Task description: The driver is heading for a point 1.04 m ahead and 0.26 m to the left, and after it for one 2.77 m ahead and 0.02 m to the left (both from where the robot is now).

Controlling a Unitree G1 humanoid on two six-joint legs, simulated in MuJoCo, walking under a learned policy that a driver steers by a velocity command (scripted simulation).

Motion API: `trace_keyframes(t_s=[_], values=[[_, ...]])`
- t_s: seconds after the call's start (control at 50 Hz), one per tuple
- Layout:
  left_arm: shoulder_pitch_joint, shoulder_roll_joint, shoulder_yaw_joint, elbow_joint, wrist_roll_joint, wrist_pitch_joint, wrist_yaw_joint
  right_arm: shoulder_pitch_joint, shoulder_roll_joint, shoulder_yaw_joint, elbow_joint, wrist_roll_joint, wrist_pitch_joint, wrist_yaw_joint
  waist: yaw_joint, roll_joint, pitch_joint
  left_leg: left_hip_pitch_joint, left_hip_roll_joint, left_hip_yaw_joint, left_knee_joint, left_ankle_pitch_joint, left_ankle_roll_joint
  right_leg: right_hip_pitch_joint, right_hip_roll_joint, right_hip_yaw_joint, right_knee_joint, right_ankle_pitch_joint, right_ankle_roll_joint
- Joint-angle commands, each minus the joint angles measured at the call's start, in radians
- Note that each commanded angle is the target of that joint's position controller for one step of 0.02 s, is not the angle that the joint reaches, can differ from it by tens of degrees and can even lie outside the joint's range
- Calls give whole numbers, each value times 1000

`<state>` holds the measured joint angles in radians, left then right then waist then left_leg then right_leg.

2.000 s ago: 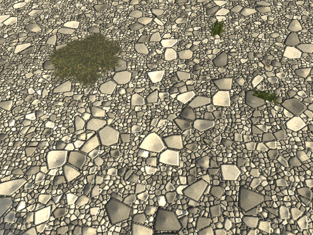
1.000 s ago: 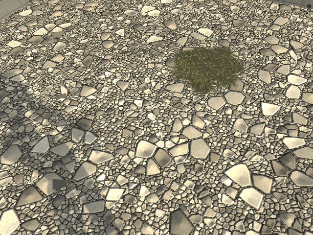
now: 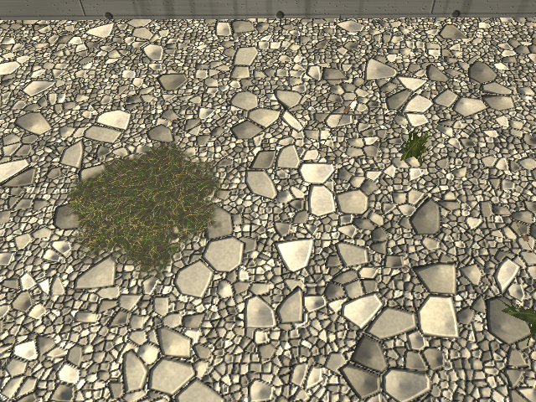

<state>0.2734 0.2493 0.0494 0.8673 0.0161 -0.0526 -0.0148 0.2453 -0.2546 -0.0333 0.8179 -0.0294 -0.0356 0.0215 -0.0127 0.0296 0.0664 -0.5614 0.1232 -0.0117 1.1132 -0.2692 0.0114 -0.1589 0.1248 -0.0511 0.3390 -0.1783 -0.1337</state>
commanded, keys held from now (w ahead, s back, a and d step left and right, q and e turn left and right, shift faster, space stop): w+q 0.72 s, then w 0.28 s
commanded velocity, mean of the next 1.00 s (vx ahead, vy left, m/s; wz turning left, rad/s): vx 0.50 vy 0.00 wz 0.39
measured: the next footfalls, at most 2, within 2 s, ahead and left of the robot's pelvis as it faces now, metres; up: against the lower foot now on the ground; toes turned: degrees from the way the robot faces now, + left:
left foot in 0.34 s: +0.33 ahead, +0.12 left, +0.00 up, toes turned +13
right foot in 0.86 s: +0.68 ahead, +0.08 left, +0.00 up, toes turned +27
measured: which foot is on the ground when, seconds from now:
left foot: up 0.00-0.32, down 0.34-0.88, up 0.90-1.00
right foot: down 0.00-0.36, up 0.38-0.84, down 0.86-1.00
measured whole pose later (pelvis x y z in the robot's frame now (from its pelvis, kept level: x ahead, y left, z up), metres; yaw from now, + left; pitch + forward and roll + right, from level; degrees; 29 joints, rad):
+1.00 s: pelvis +0.56 +0.11 -0.01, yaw +28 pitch +0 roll +0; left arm 0.20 0.26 0.03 0.78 0.03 -0.07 0.00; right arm 0.35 -0.29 -0.05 0.86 -0.03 -0.05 0.01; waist -0.03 0.03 0.04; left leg -0.32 -0.09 -0.08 1.12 -0.36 0.08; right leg -0.32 0.04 -0.04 0.48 -0.17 -0.06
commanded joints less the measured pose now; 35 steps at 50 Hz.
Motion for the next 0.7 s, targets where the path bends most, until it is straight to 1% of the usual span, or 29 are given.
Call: trace_keyframes(t_s=[0.02, 0.06, 0.1, 0.16, 0.2, 0.22, 0.24, 0.28, 0.3, 0.32, 0.34, 0.36, 0.38, 0.4, 0.42, 0.44, 0.46, 0.48, 0.5, 0.52, 0.54, 0.56, 0.6, 0.64, 0.7], values=[[55, 122, 26, -21, -1, -35, 2, 50, -70, -22, -14, 6, 18, 11, 4, -59, -21, -60, 2, -6, -47, 114, 3, 39, -283, 145, -202, 363, -61], [83, 114, 21, -7, 0, -39, 5, -14, -71, -25, -29, 12, 16, 11, 28, -70, 2, -120, -25, -31, -116, 179, 7, 79, -276, 101, -216, 363, -29], [86, 105, 14, 2, 0, -44, 9, -58, -64, -23, -38, 12, 11, 12, 36, -79, 13, -134, -48, -32, -204, 245, 12, 111, -275, 56, -221, 378, -9], [105, 94, 4, 20, 1, -49, 20, -135, -47, -12, -59, 5, 6, 19, 56, -82, 30, -129, -66, 21, -335, 302, 21, 167, -290, 4, -226, 441, 3], [142, 91, -2, 44, 3, -47, 31, -194, -35, -3, -83, 0, 3, 24, 75, -75, 46, -130, -76, 67, -414, 293, 37, 228, -308, -22, -211, 515, 6], [155, 95, -3, 55, 5, -45, 36, -211, -31, 0, -93, -1, 2, 27, 78, -76, 48, -122, -86, 88, -451, 271, 49, 261, -318, -36, -190, 574, 9], [156, 104, -4, 62, 8, -43, 41, -212, -32, 0, -99, -1, 1, 28, 70, -82, 41, -94, -104, 110, -481, 234, 65, 288, -326, -51, -153, 675, 16], [141, 136, 0, 68, 12, -38, 52, -154, -48, -6, -90, -1, 3, 23, 31, -115, -9, 9, -163, 155, -503, 134, 107, 330, -339, -80, -21, 993, 33], [130, 153, 4, 67, 15, -32, 57, -86, -63, -13, -72, -4, 2, 19, -2, -130, -49, 79, -194, 168, -508, 79, 131, 339, -346, -91, 89, 1114, 36], [117, 169, 8, 62, 20, -24, 58, 22, -88, -25, -41, -6, -2, 15, -49, -134, -108, 194, -218, 158, -538, 48, 158, 315, -351, -99, 249, 1122, 35], [91, 181, 10, 47, 14, -19, 56, 167, -120, -43, 2, -17, -10, 8, -124, -108, -181, 401, -212, 107, -624, 76, 197, 201, -333, -121, 475, 955, 40], [86, 146, 0, 7, 11, -27, 49, 288, -215, -74, 20, -22, -8, -7, -164, 17, -281, 632, 4, -169, -641, 41, 274, -22, -263, -144, 811, 498, 55], [117, 80, -7, -50, -7, -38, 26, 214, -284, -93, -2, -5, 3, -9, -65, 243, -336, 873, 234, -745, -763, 142, 452, -462, -22, -32, 1139, -353, 104], [36, 129, -4, -56, 16, -47, 21, 183, -250, -93, 3, 31, 8, -5, -91, 35, -267, 827, 202, -662, -798, 123, 435, -572, -106, 129, 1148, -270, 88], [-13, 124, -8, -81, 3, -61, 14, 130, -202, -80, -4, 29, 9, -10, -66, -8, -151, 693, 181, -536, -825, 158, 398, -580, -151, 124, 1081, -180, 90], [-11, 122, -7, -78, 1, -64, 15, 95, -147, -66, 0, 23, 9, -10, -19, -83, -64, 556, 135, -446, -854, 255, 349, -532, -184, 109, 983, -146, 97], [-16, 115, -7, -83, 16, -48, 15, 69, -125, -58, -1, 25, 3, -15, 11, -90, -33, 469, 83, -375, -866, 328, 316, -482, -206, 109, 915, -143, 115], [10, 101, -12, -79, 30, -25, 11, 50, -115, -52, -4, 27, -4, -17, 35, -67, -41, 419, 42, -318, -882, 367, 297, -429, -215, 103, 871, -135, 133], [17, 93, -14, -84, 37, -7, 8, 59, -125, -53, -2, 30, -15, -16, 42, -44, -50, 395, 23, -293, -886, 419, 294, -409, -214, 90, 838, -133, 147], [11, 86, -16, -92, 38, 6, 6, 72, -141, -57, 3, 31, -23, -15, 45, -33, -54, 380, 3, -270, -890, 456, 291, -410, -214, 76, 803, -121, 160], [-11, 82, -17, -105, 37, 13, 4, 84, -157, -62, 6, 32, -27, -15, 43, -23, -50, 369, -13, -256, -898, 464, 286, -420, -215, 64, 759, -92, 172], [-50, 82, -17, -122, 36, 16, 2, 97, -166, -64, 7, 31, -27, -15, 34, -14, -42, 363, -26, -250, -907, 457, 275, -438, -217, 55, 711, -54, 182], [-143, 83, -18, -158, 34, 18, 0, 137, -167, -66, 13, 33, -24, -17, 1, 6, -25, 384, -44, -252, -907, 456, 246, -484, -216, 45, 603, 31, 196], [-215, 81, -22, -184, 29, 16, -2, 176, -168, -68, 17, 33, -19, -18, -33, 23, -30, 430, -56, -261, -887, 466, 218, -502, -203, 45, 506, 105, 199], [-308, 82, -28, -218, 22, 10, -6, 229, -173, -70, 22, 27, -14, -24, -74, 35, -36, 515, -47, -295, -850, 499, 207, -522, -176, 51, 396, 151, 191]])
